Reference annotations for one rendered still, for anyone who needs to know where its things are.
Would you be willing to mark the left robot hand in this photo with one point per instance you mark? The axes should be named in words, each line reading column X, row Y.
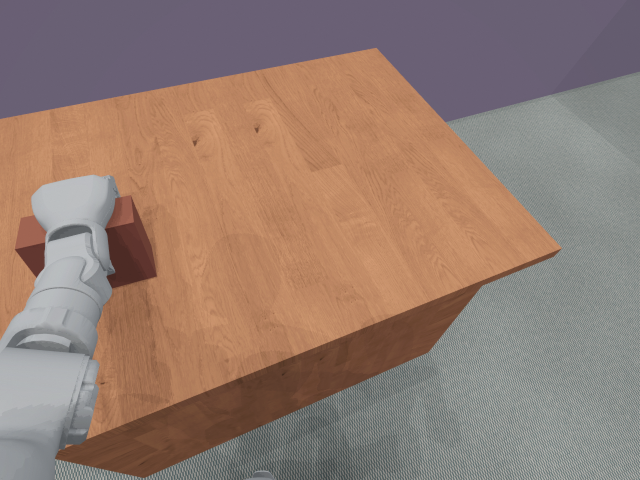
column 88, row 197

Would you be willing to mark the left robot forearm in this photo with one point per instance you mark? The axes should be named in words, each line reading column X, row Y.
column 66, row 304

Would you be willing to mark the sponge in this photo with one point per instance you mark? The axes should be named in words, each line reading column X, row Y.
column 130, row 250

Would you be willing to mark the table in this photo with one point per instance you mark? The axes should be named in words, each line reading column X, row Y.
column 312, row 225

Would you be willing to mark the robot left upper arm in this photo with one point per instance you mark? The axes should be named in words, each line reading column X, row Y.
column 47, row 401

